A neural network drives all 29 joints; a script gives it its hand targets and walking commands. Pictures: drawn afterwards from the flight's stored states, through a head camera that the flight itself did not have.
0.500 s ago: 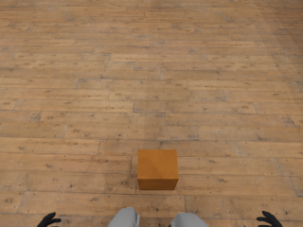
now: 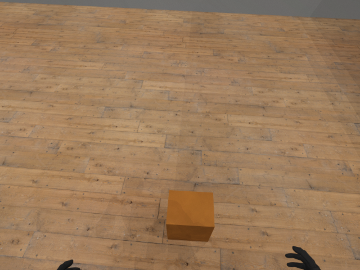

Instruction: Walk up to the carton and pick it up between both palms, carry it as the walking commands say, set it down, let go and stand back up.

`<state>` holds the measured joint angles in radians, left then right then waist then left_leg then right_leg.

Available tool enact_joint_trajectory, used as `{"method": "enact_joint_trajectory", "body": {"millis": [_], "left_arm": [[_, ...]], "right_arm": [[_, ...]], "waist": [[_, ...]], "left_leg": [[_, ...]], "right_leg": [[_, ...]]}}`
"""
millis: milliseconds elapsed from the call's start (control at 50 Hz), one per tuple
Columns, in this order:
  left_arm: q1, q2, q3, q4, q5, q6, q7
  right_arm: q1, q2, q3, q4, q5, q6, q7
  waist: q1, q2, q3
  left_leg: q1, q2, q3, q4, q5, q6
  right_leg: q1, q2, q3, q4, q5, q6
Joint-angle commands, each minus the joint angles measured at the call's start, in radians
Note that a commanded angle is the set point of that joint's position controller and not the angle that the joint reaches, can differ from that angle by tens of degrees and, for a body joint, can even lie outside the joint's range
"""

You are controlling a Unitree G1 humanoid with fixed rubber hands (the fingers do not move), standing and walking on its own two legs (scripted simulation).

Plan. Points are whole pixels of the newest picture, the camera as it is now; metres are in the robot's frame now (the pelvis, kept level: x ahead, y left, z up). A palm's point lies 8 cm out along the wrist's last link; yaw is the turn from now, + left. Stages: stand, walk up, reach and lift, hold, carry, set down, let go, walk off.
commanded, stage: walk up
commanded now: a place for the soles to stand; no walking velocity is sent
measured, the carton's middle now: (189, 217) +0.44 -0.04 -0.65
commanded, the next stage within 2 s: stand in 0.06 s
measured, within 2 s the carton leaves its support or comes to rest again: neither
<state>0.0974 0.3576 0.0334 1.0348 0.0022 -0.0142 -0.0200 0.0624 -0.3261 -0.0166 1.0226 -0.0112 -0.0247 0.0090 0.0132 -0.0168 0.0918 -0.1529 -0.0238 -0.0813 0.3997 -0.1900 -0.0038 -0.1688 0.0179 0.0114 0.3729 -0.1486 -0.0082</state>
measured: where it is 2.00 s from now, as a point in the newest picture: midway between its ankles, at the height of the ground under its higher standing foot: outside the picture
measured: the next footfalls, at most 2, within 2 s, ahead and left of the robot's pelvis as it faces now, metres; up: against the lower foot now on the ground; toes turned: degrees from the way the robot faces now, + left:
none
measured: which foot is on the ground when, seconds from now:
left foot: down 0.00-1.00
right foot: down 0.00-1.00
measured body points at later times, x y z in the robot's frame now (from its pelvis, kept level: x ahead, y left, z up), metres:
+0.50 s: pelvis +0.01 +0.00 +0.00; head +0.02 +0.01 +0.45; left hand +0.11 +0.30 -0.12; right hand +0.10 -0.29 -0.12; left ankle +0.02 +0.12 -0.74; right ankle +0.04 -0.11 -0.74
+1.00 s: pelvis +0.02 -0.02 -0.04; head +0.12 -0.01 +0.40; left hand +0.21 +0.25 -0.15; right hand +0.21 -0.27 -0.15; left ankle +0.02 +0.12 -0.74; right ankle +0.04 -0.11 -0.74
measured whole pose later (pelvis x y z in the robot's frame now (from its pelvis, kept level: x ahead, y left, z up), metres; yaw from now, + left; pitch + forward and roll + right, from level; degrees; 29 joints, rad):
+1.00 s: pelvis +0.02 -0.02 -0.04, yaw +0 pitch +6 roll +1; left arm 0.01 0.24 0.17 0.63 0.07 0.21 -0.08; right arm 0.04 -0.23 -0.09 0.56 -0.02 0.22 0.01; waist 0.00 -0.02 0.11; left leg -0.49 0.02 -0.02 0.78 -0.39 -0.05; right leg -0.52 0.03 -0.01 0.80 -0.38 -0.03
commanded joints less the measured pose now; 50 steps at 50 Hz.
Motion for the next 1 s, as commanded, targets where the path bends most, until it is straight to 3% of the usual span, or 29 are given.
{"method": "enact_joint_trajectory", "body": {"millis": [0, 60, 80, 100, 140, 180, 260, 300, 340, 360, 380, 500, 560, 580, 600, 620, 640, 700, 720, 740, 760, 780, 820, 840, 860, 880, 900, 940, 980], "left_arm": [[-0.02, 0.193, 0.037, -0.045, -0.002, -0.021, 0.006], [-0.032, 0.173, 0.038, -0.042, -0.004, -0.024, 0.011], [-0.045, 0.173, 0.04, -0.029, -0.002, -0.024, 0.008], [-0.034, 0.169, 0.036, -0.044, -0.007, -0.027, 0.01], [-0.048, 0.196, 0.035, -0.029, -0.006, -0.023, 0.009], [-0.059, 0.202, 0.037, -0.026, 0.002, -0.023, 0.012], [-0.059, 0.187, 0.038, -0.009, -0.011, -0.025, 0.014], [-0.079, 0.193, 0.042, -0.013, -0.005, -0.02, 0.02], [-0.032, 0.181, 0.037, -0.012, -0.004, -0.022, 0.01], [-0.077, 0.201, 0.047, -0.005, -0.001, -0.02, 0.012], [-0.059, 0.191, 0.036, -0.01, -0.006, -0.02, 0.013], [-0.06, 0.189, 0.046, -0.002, 0.002, -0.015, 0.011], [-0.044, 0.178, 0.042, 0.002, -0.014, -0.017, 0.009], [-0.282, 0.064, 0.105, -0.348, -0.007, 0.056, -0.013], [-0.264, 0.05, 0.075, -0.473, -0.029, 0.109, -0.032], [-0.225, 0.06, 0.084, -0.471, -0.029, 0.143, -0.036], [-0.222, 0.053, 0.09, -0.544, -0.011, 0.169, -0.048], [-0.077, 0.078, 0.145, -0.508, 0.058, 0.268, -0.046], [-0.032, 0.057, 0.13, -0.547, 0.049, 0.278, -0.04], [-0.059, 0.071, 0.156, -0.581, 0.073, 0.269, -0.038], [-0.014, 0.075, 0.186, -0.552, 0.084, 0.269, -0.047], [-0.006, 0.069, 0.209, -0.522, 0.105, 0.269, -0.048], [-0.036, 0.067, 0.209, -0.516, 0.104, 0.262, -0.045], [-0.02, 0.035, 0.209, -0.517, 0.097, 0.26, -0.044], [-0.114, 0.053, 0.225, -0.55, 0.102, 0.228, -0.037], [-0.123, 0.004, 0.153, -0.532, 0.054, 0.221, -0.051], [-0.212, 0.05, 0.19, -0.584, 0.078, 0.198, -0.053], [-0.133, 0.072, 0.189, -0.515, 0.072, 0.194, -0.049], [-0.181, 0.097, 0.189, -0.538, 0.065, 0.172, -0.05]], "right_arm": [[-0.037, -0.211, -0.041, -0.043, 0.006, -0.022, -0.008], [-0.043, -0.214, -0.031, -0.032, 0.002, -0.027, -0.011], [-0.04, -0.22, -0.034, -0.021, 0.004, -0.026, -0.008], [-0.058, -0.207, -0.027, -0.039, 0.005, -0.027, -0.011], [-0.057, -0.228, -0.031, -0.018, 0.007, -0.028, -0.012], [-0.027, -0.217, -0.031, -0.014, 0.009, -0.026, -0.016], [-0.041, -0.216, -0.033, -0.006, -0.003, -0.024, -0.016], [-0.022, -0.219, -0.034, 0.014, 0.0, -0.02, -0.016], [-0.024, -0.209, -0.031, 0.002, 0.008, -0.026, -0.015], [-0.005, -0.206, -0.033, 0.012, 0.012, -0.024, -0.015], [-0.019, -0.221, -0.035, 0.005, 0.007, -0.027, -0.015], [-0.012, -0.215, -0.028, 0.01, 0.009, -0.022, -0.016], [-0.029, -0.214, -0.028, -0.007, -0.002, -0.033, -0.021], [-0.177, -0.135, -0.086, -0.358, -0.033, 0.055, 0.026], [-0.147, -0.111, -0.072, -0.497, -0.035, 0.121, 0.038], [-0.162, -0.112, -0.076, -0.551, -0.023, 0.165, 0.043], [-0.115, -0.087, -0.09, -0.591, -0.007, 0.203, 0.051], [0.03, -0.142, -0.127, -0.497, -0.04, 0.312, 0.049], [-0.014, -0.161, -0.157, -0.594, -0.048, 0.319, 0.057], [0.06, -0.141, -0.211, -0.562, -0.071, 0.306, 0.05], [0.02, -0.142, -0.195, -0.593, -0.092, 0.309, 0.043], [0.017, -0.113, -0.177, -0.603, -0.099, 0.298, 0.037], [0.053, -0.063, -0.13, -0.548, -0.071, 0.293, 0.027], [0.003, -0.086, -0.151, -0.598, -0.087, 0.275, 0.027], [-0.07, -0.076, -0.144, -0.607, -0.063, 0.245, 0.019], [-0.028, -0.039, -0.122, -0.561, -0.053, 0.243, 0.008], [-0.149, -0.051, -0.114, -0.665, -0.03, 0.223, 0.007], [-0.067, 0.003, -0.095, -0.577, -0.001, 0.22, -0.002], [-0.074, 0.02, -0.078, -0.555, 0.026, 0.212, -0.022]], "waist": [[-0.01, -0.002, -0.123], [0.004, -0.001, -0.124], [-0.006, 0.062, -0.149], [-0.005, 0.005, -0.116], [-0.009, 0.055, -0.107], [-0.014, 0.001, -0.145], [-0.008, 0.064, -0.127], [-0.022, 0.028, -0.079], [0.002, 0.026, -0.142], [-0.02, 0.019, -0.146], [-0.014, 0.065, -0.126], [-0.022, 0.001, -0.096], [-0.012, 0.04, -0.101], [-0.046, 0.052, 0.009], [-0.075, 0.04, 0.016], [-0.021, -0.024, 0.013], [-0.022, 0.057, -0.055], [-0.041, 0.125, -0.095], [-0.013, 0.09, -0.105], [-0.04, 0.086, -0.117], [0.009, -0.046, -0.178], [0.036, -0.095, -0.176], [0.034, -0.025, -0.149], [0.034, -0.07, -0.206], [0.034, -0.023, -0.183], [-0.018, -0.044, -0.204], [0.02, -0.067, -0.282], [-0.02, -0.045, -0.358], [-0.023, -0.007, -0.451]], "left_leg": [[0.03, 0.11, -0.09, -0.102, 0.031, 0.037], [-0.005, 0.131, -0.112, -0.132, 0.065, 0.033], [0.001, 0.122, -0.088, -0.13, 0.079, 0.029], [0.0, 0.131, -0.105, -0.13, 0.079, 0.033], [-0.004, 0.129, -0.099, -0.133, 0.104, 0.021], [0.039, 0.137, -0.102, -0.136, 0.131, 0.028], [0.012, 0.137, -0.082, -0.143, 0.118, 0.023], [0.008, 0.124, -0.08, -0.158, 0.16, 0.02], [0.0, 0.132, -0.073, -0.137, 0.09, 0.033], [0.02, 0.133, -0.074, -0.157, 0.098, 0.023], [-0.018, 0.141, -0.089, -0.155, 0.077, 0.026], [-0.01, 0.129, -0.087, -0.152, 0.058, 0.026], [-0.01, 0.133, -0.103, -0.156, 0.087, 0.023], [-0.207, 0.026, 0.141, -0.006, -0.295, 0.015], [-0.312, 0.059, 0.131, -0.033, -0.433, 0.026], [-0.374, 0.07, 0.119, -0.043, -0.352, 0.046], [-0.341, 0.073, 0.096, -0.052, -0.315, 0.059], [-0.285, 0.048, 0.121, -0.023, -0.365, 0.039], [-0.277, 0.049, 0.106, -0.027, -0.312, 0.046], [-0.241, 0.026, 0.123, 0.014, -0.282, 0.023], [-0.22, 0.012, 0.136, 0.058, -0.179, 0.026], [-0.163, -0.013, 0.147, 0.106, -0.141, 0.026], [-0.139, -0.025, 0.144, 0.15, -0.064, 0.01], [-0.173, -0.025, 0.131, 0.167, -0.06, 0.006], [-0.259, -0.024, 0.126, 0.221, 0.022, 0.012], [-0.269, -0.011, 0.113, 0.256, 0.043, 0.012], [-0.292, -0.01, 0.108, 0.295, 0.099, 0.011], [-0.315, -0.019, 0.106, 0.334, 0.145, 0.013], [-0.378, -0.026, 0.091, 0.377, 0.187, -0.001]], "right_leg": [[0.017, -0.119, 0.119, -0.126, -0.1, -0.024], [0.068, -0.124, 0.102, -0.101, -0.014, -0.026], [0.078, -0.128, 0.116, -0.097, 0.015, -0.033], [0.054, -0.137, 0.112, -0.104, 0.004, -0.038], [0.048, -0.128, 0.101, -0.099, 0.022, -0.02], [0.076, -0.126, 0.096, -0.094, 0.042, -0.02], [0.078, -0.137, 0.106, -0.103, 0.053, -0.034], [0.073, -0.133, 0.099, -0.097, 0.068, -0.033], [0.112, -0.146, 0.12, -0.109, 0.072, -0.027], [0.108, -0.135, 0.099, -0.084, 0.041, -0.028], [0.105, -0.141, 0.102, -0.099, 0.016, -0.025], [0.058, -0.136, 0.091, -0.116, -0.058, -0.024], [0.078, -0.144, 0.113, -0.12, 0.031, -0.031], [-0.105, -0.015, 0.004, -0.012, -0.288, 0.009], [-0.015, 0.02, -0.035, 0.052, -0.285, 0.01], [0.042, 0.041, -0.065, 0.112, -0.168, 0.023], [0.047, 0.043, -0.071, 0.131, -0.125, 0.013], [0.1, 0.042, -0.076, 0.147, -0.199, 0.009], [0.121, 0.062, -0.067, 0.18, -0.114, 0.012], [0.091, 0.046, -0.036, 0.163, -0.11, 0.011], [0.08, 0.035, -0.034, 0.15, -0.1, 0.017], [0.043, 0.015, -0.023, 0.133, -0.135, 0.026], [-0.058, -0.006, 0.002, 0.135, -0.088, 0.014], [-0.029, 0.017, -0.015, 0.182, -0.075, 0.028], [-0.072, 0.022, 0.009, 0.222, 0.006, 0.036], [-0.084, 0.015, 0.02, 0.252, 0.075, 0.026], [-0.11, 0.006, 0.032, 0.291, 0.169, 0.04], [-0.104, 0.004, 0.027, 0.346, 0.305, 0.047], [-0.104, -0.007, 0.047, 0.408, 0.451, 0.054]]}}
